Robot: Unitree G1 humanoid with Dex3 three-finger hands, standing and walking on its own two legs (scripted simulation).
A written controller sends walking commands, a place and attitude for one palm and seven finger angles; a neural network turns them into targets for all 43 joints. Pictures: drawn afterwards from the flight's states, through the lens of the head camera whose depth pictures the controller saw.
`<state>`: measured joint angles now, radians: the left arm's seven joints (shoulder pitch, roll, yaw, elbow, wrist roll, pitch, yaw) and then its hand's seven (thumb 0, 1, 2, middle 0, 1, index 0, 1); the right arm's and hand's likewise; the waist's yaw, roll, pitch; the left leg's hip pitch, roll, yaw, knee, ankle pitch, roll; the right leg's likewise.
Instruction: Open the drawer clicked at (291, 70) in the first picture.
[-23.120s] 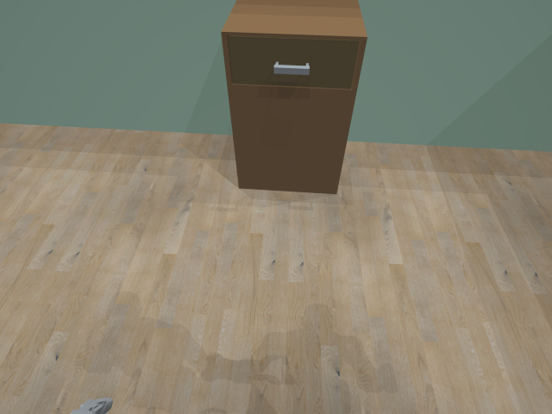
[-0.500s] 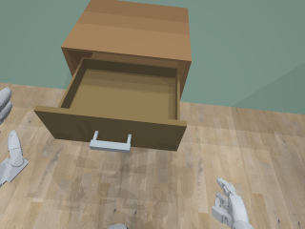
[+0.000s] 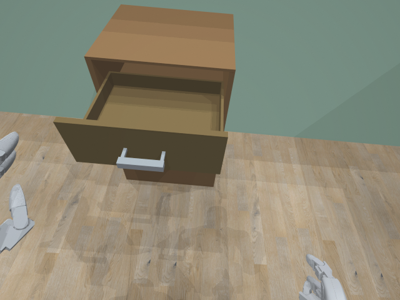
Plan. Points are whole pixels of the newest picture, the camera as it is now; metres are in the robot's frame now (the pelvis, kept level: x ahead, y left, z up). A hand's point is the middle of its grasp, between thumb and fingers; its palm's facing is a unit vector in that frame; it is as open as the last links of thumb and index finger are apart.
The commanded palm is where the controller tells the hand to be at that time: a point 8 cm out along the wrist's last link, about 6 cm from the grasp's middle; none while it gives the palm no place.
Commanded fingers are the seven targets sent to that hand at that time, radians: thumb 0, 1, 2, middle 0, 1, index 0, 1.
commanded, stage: stop stepping back and stand still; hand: left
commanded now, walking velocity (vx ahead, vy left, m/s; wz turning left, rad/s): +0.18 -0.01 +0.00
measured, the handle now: (142, 158) +0.49 +0.18 -0.09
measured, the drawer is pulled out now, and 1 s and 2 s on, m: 0.30 0.30 0.30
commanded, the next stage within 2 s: let the arm hang, fingers relaxed in 0.56 s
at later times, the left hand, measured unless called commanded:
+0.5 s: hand (29, 214) +0.20 +0.24 +0.16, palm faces +0.31 -0.84 -0.45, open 7.4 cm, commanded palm +0.14 +0.29 +0.18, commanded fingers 0.00 0.90 0.90 -0.20 -0.30 -0.20 -0.30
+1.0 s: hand out of the picture +0.03 +0.18 -0.17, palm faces +0.05 -0.98 -0.18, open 6.9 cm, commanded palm none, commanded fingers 0.00 0.90 0.90 -0.20 -0.30 -0.20 -0.30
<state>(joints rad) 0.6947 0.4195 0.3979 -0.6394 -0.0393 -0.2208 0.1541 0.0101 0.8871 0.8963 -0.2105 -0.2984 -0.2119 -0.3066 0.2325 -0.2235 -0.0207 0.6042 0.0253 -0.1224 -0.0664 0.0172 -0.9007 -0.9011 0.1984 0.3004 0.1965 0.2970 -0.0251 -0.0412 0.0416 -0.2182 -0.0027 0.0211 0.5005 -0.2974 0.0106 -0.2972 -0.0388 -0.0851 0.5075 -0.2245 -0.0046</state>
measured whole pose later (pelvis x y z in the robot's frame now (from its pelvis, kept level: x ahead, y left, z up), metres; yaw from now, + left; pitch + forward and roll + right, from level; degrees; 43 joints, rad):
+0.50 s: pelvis +0.01 +0.01 +0.00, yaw +0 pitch +0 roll -1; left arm 0.65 0.39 0.36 -0.60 -0.04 -0.24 0.15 0.01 0.89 0.90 -0.21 -0.30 -0.21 -0.31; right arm 0.19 -0.18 0.01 0.61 0.02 -0.12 -0.05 0.02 -0.90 -0.90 0.20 0.30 0.20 0.30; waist -0.02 -0.02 0.05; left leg -0.18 0.00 0.02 0.48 -0.30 0.02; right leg -0.25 -0.03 -0.08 0.45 -0.20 0.01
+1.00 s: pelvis -0.01 +0.01 +0.00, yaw +0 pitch -1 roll +0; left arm 0.28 0.18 0.03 0.92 0.02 0.06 0.03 -0.02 1.00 0.90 -0.20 -0.30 -0.20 -0.30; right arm 0.27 -0.17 0.02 0.94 -0.01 0.01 -0.01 0.01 -0.90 -0.90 0.20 0.30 0.20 0.30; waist 0.01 -0.04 0.09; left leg -0.17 0.00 0.02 0.48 -0.29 0.02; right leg -0.24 -0.03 -0.08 0.46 -0.19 0.00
